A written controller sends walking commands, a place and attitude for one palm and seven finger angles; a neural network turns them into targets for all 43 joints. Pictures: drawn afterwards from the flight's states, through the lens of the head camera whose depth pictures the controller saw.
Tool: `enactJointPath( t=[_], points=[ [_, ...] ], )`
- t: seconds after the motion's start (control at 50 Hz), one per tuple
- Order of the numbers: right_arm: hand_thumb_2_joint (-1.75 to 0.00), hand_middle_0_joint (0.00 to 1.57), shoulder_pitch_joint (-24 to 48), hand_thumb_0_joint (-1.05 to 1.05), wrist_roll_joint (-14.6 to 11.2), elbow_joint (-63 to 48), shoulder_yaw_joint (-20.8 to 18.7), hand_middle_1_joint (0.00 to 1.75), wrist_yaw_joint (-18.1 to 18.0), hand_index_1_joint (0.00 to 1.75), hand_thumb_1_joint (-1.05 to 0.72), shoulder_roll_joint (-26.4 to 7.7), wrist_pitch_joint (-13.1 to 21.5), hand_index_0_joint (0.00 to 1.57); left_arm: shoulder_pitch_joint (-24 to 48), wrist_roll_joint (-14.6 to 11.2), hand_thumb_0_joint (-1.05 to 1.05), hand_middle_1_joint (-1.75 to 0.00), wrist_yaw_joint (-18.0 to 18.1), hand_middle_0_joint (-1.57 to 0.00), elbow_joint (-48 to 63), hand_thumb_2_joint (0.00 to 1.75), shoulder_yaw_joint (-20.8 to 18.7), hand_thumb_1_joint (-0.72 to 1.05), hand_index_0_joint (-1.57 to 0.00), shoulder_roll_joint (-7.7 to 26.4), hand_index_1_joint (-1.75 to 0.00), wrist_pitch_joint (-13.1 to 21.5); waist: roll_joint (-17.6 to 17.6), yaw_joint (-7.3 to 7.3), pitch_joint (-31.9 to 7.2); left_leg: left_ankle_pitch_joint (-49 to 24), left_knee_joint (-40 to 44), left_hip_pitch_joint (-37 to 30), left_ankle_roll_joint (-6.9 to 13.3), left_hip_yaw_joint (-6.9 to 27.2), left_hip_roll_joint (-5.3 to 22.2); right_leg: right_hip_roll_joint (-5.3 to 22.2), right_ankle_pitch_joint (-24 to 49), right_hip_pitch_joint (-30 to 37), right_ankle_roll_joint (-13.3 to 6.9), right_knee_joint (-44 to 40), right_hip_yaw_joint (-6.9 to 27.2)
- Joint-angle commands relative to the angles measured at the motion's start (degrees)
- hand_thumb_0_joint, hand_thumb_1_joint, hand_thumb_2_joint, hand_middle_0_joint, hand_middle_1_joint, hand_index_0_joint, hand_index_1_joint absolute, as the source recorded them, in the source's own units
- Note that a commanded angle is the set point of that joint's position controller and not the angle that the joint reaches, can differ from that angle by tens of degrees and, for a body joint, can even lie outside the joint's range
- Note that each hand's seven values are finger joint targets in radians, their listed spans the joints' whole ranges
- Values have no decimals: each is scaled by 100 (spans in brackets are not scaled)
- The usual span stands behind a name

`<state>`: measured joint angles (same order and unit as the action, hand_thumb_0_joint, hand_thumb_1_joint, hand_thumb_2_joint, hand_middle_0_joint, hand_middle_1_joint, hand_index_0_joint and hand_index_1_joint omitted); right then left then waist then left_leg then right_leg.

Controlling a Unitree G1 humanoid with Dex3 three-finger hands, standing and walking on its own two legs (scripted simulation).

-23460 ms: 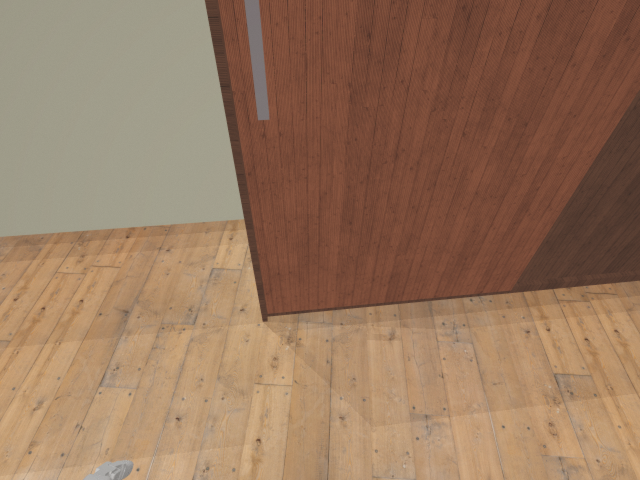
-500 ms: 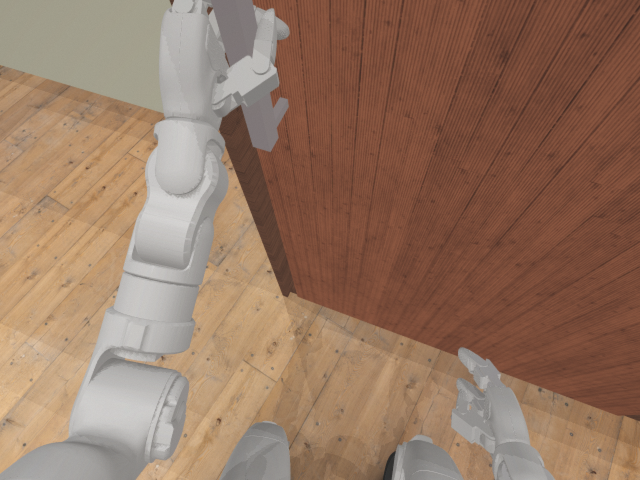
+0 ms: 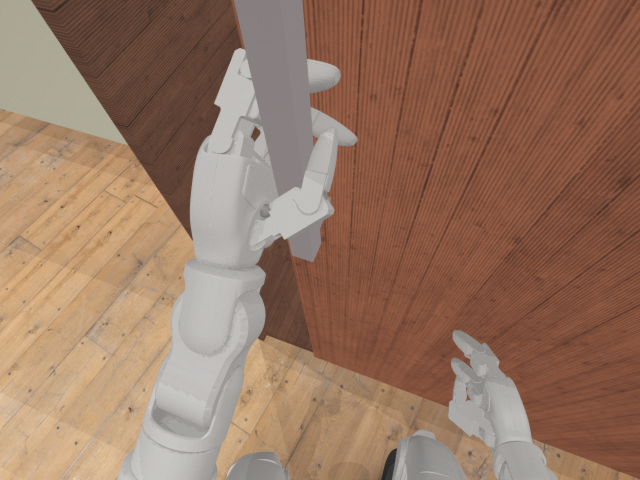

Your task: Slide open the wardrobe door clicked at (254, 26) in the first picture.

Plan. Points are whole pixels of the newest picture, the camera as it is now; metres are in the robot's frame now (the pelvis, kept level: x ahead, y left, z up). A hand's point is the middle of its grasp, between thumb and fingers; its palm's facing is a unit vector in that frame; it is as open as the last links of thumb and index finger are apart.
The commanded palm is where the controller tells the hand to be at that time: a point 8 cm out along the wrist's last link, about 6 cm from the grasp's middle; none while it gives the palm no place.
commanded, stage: step sideways, sliding the door along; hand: left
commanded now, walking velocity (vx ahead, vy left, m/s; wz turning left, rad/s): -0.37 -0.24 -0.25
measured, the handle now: (304, 132) +0.34 +0.08 +0.25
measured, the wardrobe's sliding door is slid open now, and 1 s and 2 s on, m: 0.17 0.38 0.58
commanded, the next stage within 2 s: none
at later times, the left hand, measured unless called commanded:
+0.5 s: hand (490, 265) +0.26 -0.06 +0.23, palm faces -0.31 -0.94 -0.15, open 7.9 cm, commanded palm +0.25 -0.05 +0.24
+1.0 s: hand out of the picture +0.25 -0.14 +0.24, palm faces -0.32 -0.94 -0.09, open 6.9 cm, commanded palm +0.24 -0.14 +0.24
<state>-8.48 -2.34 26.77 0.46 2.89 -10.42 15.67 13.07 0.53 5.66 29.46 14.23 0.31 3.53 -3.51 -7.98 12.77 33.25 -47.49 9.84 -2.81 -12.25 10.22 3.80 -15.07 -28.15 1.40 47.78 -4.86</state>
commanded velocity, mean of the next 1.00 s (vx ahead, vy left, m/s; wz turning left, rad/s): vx -0.13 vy -0.28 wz -0.05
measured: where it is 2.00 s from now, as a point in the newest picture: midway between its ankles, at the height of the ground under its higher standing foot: outside the picture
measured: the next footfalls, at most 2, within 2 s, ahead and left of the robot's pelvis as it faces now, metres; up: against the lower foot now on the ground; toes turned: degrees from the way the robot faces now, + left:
left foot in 0.18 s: +0.00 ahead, +0.15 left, +0.00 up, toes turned +5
right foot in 0.44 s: +0.03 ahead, -0.13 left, +0.00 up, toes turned -14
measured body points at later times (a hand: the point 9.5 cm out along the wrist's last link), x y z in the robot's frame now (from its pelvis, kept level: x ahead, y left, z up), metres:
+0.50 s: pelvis -0.03 -0.05 +0.01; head +0.05 -0.08 +0.45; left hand +0.28 +0.00 +0.24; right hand +0.20 -0.22 -0.08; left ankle -0.04 +0.14 -0.69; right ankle +0.00 -0.12 -0.70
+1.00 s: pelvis -0.15 -0.12 +0.04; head -0.06 -0.13 +0.48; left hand +0.26 -0.09 +0.25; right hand -0.07 -0.37 -0.09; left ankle -0.15 +0.06 -0.70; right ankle -0.15 -0.30 -0.64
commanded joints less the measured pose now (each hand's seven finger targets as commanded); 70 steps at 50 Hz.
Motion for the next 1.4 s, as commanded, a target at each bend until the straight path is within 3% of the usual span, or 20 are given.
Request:
enactJointPath(
  t=[0.0, 0.04, 0.06, 0.12, 0.16, 0.18, 0.38, 0.48, 0.56, 0.7, 0.74, 0.76, 0.78, 0.92, 1.06, 1.14, 1.24, 1.28, 1.32, 1.38],
  points=[
    [-90, 20, 629, 0, -84, -697, 0, 30, -94, 30, -90, -426, 248, 20, 2200, -59, 0, -140, -616, -45, 2318, 90, 1899, 90, -45, -695, -140, 1091, 870, 879, -2968, -5524, -1582, -274, 458, 246, 241, 472, 4996, 1553, -98, -949, 198],
    [-90, 20, 755, 0, 7, -833, -241, 30, -149, 30, -90, -524, 314, 20, 1392, 40, 0, -140, -403, -45, 2213, 90, 1436, 90, -45, -281, -140, 1094, 2600, 598, -3235, 820, -2336, 1337, 189, 849, -1042, 1496, 9500, 2915, -1253, -1009, 2230],
    [-90, 20, 629, 0, 84, -803, -157, 30, -189, 30, -90, -355, 270, 20, 1139, 57, 0, -140, -375, -45, 2354, 90, 1572, 90, -45, -388, -140, 1132, 2320, 654, -2984, 1200, -1795, 1463, 291, 1217, -788, 1655, 8962, 2727, -1155, -911, 2125],
    [-90, 20, 879, 0, 141, -336, 88, 30, -122, 30, -90, -305, 46, 20, 1652, -34, 0, -140, -567, -45, 3395, 90, 2037, 90, -45, -393, -140, 1438, 1043, 1225, -2288, -2400, 1781, -258, 128, 736, -41, 621, 5715, 1347, -294, -218, 470],
    [-90, 20, 803, 0, 149, -509, -290, 30, 34, 30, -90, -687, -141, 20, 1074, 160, 0, -140, -612, -45, 2560, 90, 1753, 90, -45, -337, -140, 1646, -118, 858, -3403, -8463, 1425, -2341, 815, 2131, 1577, -21, -648, -519, -189, 1569, 323],
    [-90, 20, 785, 0, 115, -549, -293, 30, 87, 30, -90, -663, -323, 20, 974, 234, 0, -140, -596, -45, 2105, 90, 1600, 90, -45, -339, -140, 1572, -76, 853, -3710, -9085, 1255, -2497, 1053, 1935, 1734, -17, -1560, -670, -166, 1930, 441],
    [-90, 20, 1168, 0, 107, -234, -39, 30, -38, 30, -90, -318, -529, 20, 1939, 164, 0, -140, -469, -45, 1323, 90, 621, 90, -45, 307, -140, 1170, -552, 985, -2647, -7359, 833, -1160, 674, 713, 1394, -384, 522, 915, 0, -772, -257],
    [-90, 20, 1410, 0, 118, -330, 88, 30, -228, 30, -90, -37, -492, 20, 1384, 81, 0, -140, -325, -45, 1330, 90, 445, 90, -45, 611, -140, 984, 2168, 552, -2704, 919, -2122, 1161, 155, 1287, -908, 1632, 7025, 2018, -955, -2323, 2482],
    [-90, 20, 1202, 0, 174, -64, 65, 30, -100, 30, -90, 45, -546, 20, 2265, 41, 0, -140, -318, -45, 1672, 90, 623, 90, -45, 215, -140, 1181, 1434, 921, -3277, 156, -947, 1142, -24, 1095, -925, 1018, 5979, 3185, -1025, -2003, 1282],
    [-90, 20, 962, 0, 206, -76, -267, 30, -234, 30, -90, -223, -976, 20, 3135, 100, 0, -140, -295, -45, 535, 90, -90, 90, -45, 677, -140, 1204, 1106, 976, -3925, -859, 1531, -165, 114, 668, -949, 783, 4404, 2841, -939, -2062, 1199],
    [-90, 20, 810, 0, 208, -29, -407, 30, -288, 30, -90, -405, -1019, 20, 3698, 22, 0, -140, -322, -45, 18, 90, -112, 90, -45, 745, -140, 1214, 193, 1185, -3693, -2811, 2699, -1797, 518, 1501, 235, 355, 2628, 1069, -543, -1075, 861],
    [-90, 20, 951, 0, 224, -179, -521, 30, -307, 30, -90, -646, -968, 20, 4019, -90, 0, -140, -403, -45, -164, 90, -14, 90, -45, 617, -140, 1214, -1208, 1143, -3276, -5530, 2768, -2531, 1154, 3237, 1854, -302, 20, -658, -165, 79, 542],
    [-90, 20, 1054, 0, 229, -167, -503, 30, -287, 30, -90, -568, -952, 20, 4111, -82, 0, -140, -470, -45, -637, 90, -152, 90, -45, 724, -140, 1135, -844, 987, -3145, -6829, 2447, -2264, 1536, 3509, 2402, -415, -975, -880, -252, 1389, 1147],
    [-90, 20, 609, 0, 80, 257, -543, 30, -303, 30, -90, -866, -1030, 20, 5532, -189, 0, -140, -656, -45, -1788, 90, 42, 90, -45, 129, -140, 854, -81, 997, -2509, -5308, 2447, -1374, 891, 1303, 1358, -151, 146, -416, -84, 743, 532],
    [-90, 20, 636, 0, -133, 244, -398, 30, -260, 30, -90, -803, -893, 20, 5882, -316, 0, -140, -569, -45, -1964, 90, 393, 90, -45, -152, -140, 892, -1515, 1049, -3037, -5292, 1260, -1323, 510, 827, 796, -475, 346, 1477, 10, -1690, -364],
    [-90, 20, 898, 0, -189, 422, -333, 30, -467, 30, -90, -486, -945, 20, 5482, -213, 0, -140, -201, -45, -2094, 90, -518, 90, -45, 1084, -140, 731, 1697, 709, -3614, 661, -1293, 1847, 427, 912, -807, 1584, 5931, 4000, -972, -1856, 1252],
    [-90, 20, 845, 0, -48, 662, -343, 30, -546, 30, -90, -514, -951, 20, 6329, -305, 0, -140, -243, -45, -1948, 90, 118, 90, -45, 165, -140, 842, 1534, 1195, -3224, -2157, 2021, -66, 177, 578, -468, 785, 4847, 2485, -662, -452, 61],
    [-90, 20, 635, 0, 17, 450, -612, 30, -452, 30, -90, -1051, -1014, 20, 6497, -466, 0, -140, -358, -45, -1854, 90, 343, 90, -45, -65, -140, 934, -831, 1204, -3586, -7262, 2134, -3119, 1042, 3114, 1905, -89, -1013, -954, -143, 1384, 106],
    [-90, 20, 780, 0, -164, 302, -727, 30, -141, 30, -90, -1290, -1108, 20, 6752, -416, 0, -140, -466, -45, -2821, 90, 101, 90, -45, 23, -140, 813, 110, 1005, -3530, -6127, 2050, -2470, 1525, 3037, 2386, 156, -1232, -1005, -335, 2296, 1053],
    [-90, 20, 867, 0, -75, 417, -613, 30, -112, 30, -90, -1009, -1081, 20, 7070, -349, 0, -140, -495, -45, -2529, 90, 72, 90, -45, 199, -140, 788, -979, 1041, -3096, -5095, 2120, -1959, 1264, 2013, 1812, 291, -689, -1078, -145, 1960, 810]
  ],
)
